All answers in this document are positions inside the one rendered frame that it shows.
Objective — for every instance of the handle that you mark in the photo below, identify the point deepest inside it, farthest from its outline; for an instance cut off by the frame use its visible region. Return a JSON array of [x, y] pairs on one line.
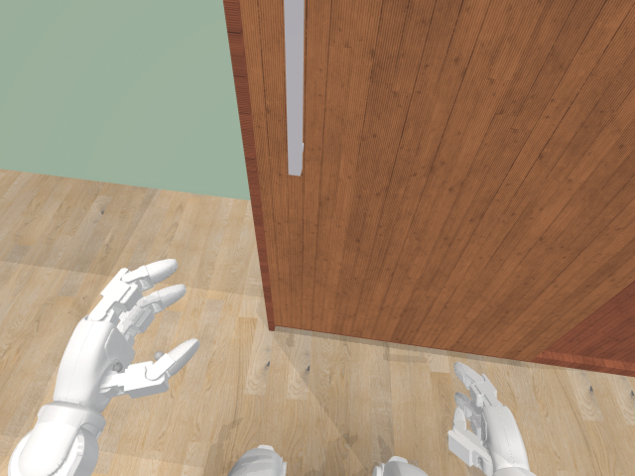
[[294, 11]]

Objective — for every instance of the robot left hand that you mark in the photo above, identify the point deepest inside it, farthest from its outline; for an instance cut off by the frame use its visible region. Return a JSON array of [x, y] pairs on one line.
[[85, 375]]

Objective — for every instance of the robot left thigh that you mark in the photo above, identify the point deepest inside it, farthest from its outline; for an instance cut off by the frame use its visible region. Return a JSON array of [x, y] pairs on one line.
[[259, 462]]

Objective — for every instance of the left robot forearm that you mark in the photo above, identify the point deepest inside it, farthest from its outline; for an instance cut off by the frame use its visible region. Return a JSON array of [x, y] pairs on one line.
[[62, 443]]

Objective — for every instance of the robot right hand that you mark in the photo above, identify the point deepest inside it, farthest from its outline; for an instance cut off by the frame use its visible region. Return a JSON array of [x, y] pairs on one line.
[[492, 423]]

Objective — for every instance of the wardrobe door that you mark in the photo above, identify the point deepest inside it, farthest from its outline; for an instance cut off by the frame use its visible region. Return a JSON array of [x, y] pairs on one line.
[[468, 177], [607, 333]]

